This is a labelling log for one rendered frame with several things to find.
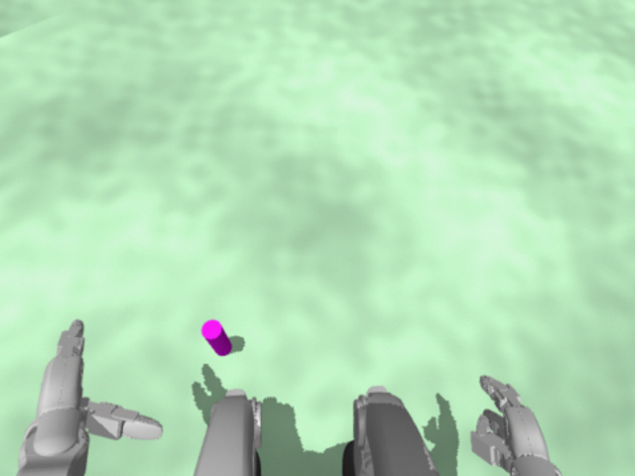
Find right robot hand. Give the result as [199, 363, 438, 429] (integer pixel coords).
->
[470, 375, 550, 473]

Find left robot hand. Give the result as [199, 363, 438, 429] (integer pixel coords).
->
[36, 319, 163, 440]

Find can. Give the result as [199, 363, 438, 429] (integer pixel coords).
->
[201, 320, 232, 356]

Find right robot arm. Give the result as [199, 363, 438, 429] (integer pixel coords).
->
[510, 456, 562, 476]

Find left robot arm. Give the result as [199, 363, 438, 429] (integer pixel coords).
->
[16, 409, 89, 476]

